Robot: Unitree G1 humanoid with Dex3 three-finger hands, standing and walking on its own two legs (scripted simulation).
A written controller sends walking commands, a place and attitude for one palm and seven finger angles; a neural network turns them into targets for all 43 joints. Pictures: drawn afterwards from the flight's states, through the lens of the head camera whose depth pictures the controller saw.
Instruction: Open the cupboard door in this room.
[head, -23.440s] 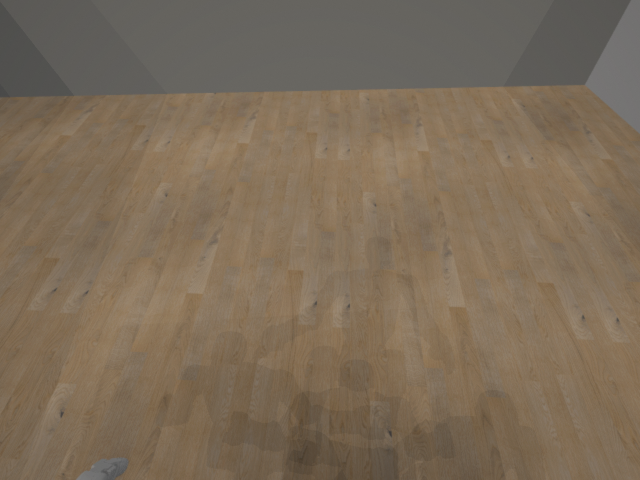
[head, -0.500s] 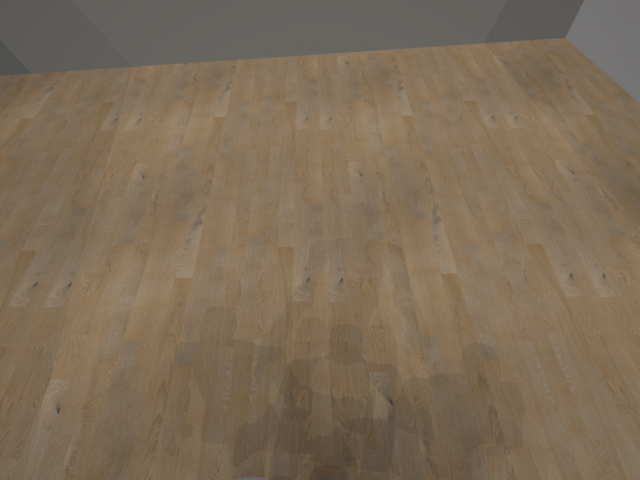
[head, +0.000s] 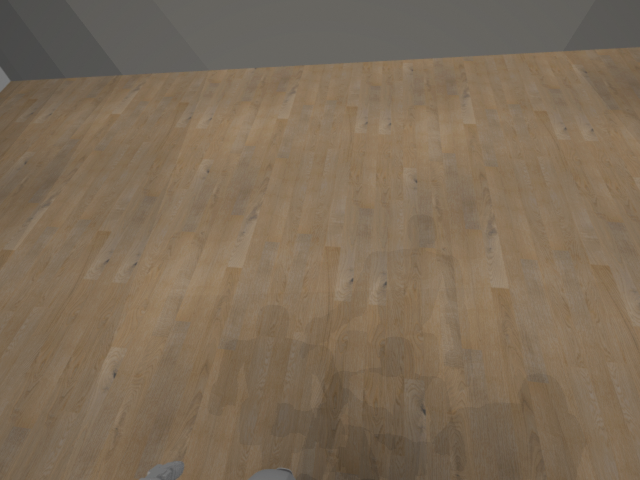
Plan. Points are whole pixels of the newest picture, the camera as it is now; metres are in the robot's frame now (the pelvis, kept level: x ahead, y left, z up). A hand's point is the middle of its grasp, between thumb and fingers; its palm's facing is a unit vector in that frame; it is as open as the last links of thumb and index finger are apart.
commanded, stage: turn or walk to find it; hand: left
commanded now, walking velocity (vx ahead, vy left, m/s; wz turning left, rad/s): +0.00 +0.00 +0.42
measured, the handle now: out of the picture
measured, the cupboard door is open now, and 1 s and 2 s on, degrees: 0 0 0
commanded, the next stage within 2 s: stand and wait in 0.04 s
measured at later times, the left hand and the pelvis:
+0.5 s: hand out of the picture -0.05 +0.25 -0.17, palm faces +0.29 -0.92 -0.26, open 7.4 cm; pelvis -0.03 +0.02 +0.00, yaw +13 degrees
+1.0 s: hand out of the picture -0.07 +0.18 -0.15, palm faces +0.48 -0.84 -0.25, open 7.4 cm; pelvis -0.04 -0.02 +0.01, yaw +29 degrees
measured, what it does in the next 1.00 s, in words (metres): steps on the spot, turning left: left foot, then right foot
